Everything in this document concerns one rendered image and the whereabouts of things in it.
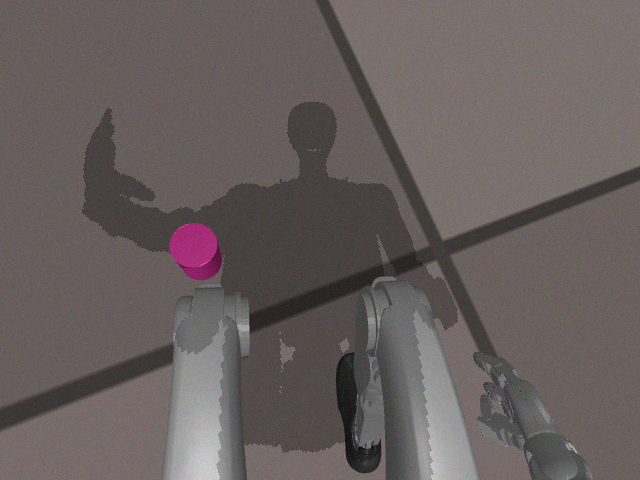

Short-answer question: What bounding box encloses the right robot arm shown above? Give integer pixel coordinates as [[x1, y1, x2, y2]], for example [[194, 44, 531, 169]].
[[524, 433, 593, 480]]

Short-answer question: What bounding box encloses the can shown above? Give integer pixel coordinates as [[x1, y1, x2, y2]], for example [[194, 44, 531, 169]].
[[169, 223, 222, 280]]

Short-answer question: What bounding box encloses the right robot foot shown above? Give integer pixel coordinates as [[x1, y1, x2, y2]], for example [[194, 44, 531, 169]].
[[336, 353, 381, 473]]

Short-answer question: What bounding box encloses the right robot hand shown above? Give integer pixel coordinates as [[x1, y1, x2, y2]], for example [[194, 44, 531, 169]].
[[473, 352, 559, 451]]

